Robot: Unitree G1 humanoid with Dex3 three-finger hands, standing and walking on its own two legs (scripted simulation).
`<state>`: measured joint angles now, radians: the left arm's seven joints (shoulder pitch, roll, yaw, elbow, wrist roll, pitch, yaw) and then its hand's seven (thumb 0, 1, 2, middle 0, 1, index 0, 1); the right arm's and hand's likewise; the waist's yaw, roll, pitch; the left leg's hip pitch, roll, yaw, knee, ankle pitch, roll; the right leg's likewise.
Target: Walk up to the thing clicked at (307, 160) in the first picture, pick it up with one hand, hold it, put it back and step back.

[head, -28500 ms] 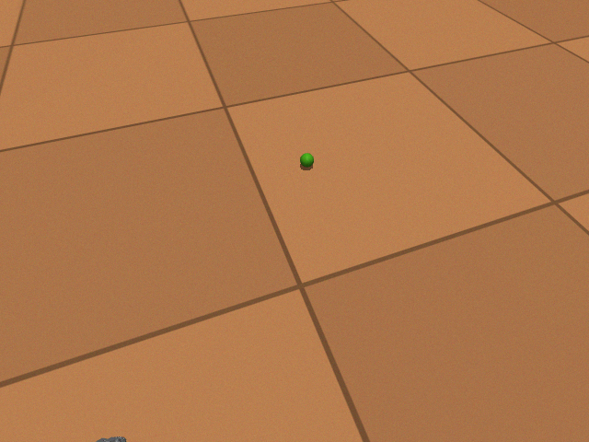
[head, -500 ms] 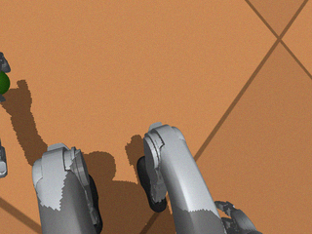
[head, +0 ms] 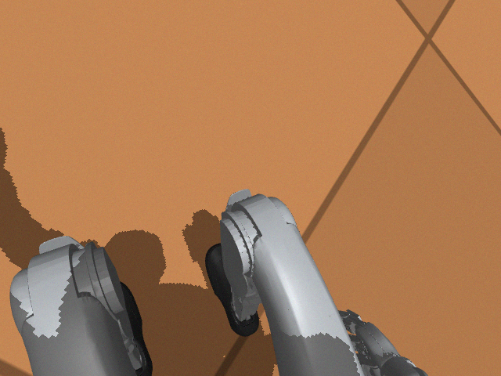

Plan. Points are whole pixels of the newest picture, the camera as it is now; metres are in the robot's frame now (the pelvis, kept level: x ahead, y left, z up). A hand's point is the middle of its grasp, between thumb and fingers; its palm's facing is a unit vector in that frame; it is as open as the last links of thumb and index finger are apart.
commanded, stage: rest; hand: left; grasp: from above
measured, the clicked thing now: out of the picture +0.48 +0.32 -0.24
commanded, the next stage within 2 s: open in 1.32 s
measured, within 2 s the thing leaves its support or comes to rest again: rests again in 1.56 s
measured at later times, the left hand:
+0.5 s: hand out of the picture +0.47 +0.31 -0.24, palm faces -0.45 -0.11 -0.88, open 9.1 cm
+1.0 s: hand out of the picture +0.47 +0.31 -0.25, palm faces -0.46 -0.12 -0.88, open 9.0 cm
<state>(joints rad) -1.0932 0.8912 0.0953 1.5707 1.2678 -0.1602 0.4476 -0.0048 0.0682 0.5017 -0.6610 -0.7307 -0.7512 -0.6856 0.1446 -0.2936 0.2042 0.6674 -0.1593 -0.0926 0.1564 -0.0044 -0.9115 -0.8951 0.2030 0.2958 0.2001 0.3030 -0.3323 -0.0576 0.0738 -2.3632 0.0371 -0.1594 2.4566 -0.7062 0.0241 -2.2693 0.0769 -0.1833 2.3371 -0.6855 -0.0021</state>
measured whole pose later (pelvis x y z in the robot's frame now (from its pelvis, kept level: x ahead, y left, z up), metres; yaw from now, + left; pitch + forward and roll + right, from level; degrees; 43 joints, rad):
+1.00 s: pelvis -0.01 +0.00 -0.01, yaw -3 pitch +30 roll -14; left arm -1.12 1.03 0.07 1.68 1.25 -0.17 0.52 -0.01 0.08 0.50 -0.65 -0.73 -0.74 -0.69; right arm 0.11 -0.34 0.33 0.61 -0.19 -0.19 0.20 0.00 -0.91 -0.90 0.20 0.30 0.20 0.30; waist -0.39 -0.14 0.17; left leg -2.35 0.04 -0.23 2.51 -0.71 0.02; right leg -2.24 0.10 -0.24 2.34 -0.66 0.01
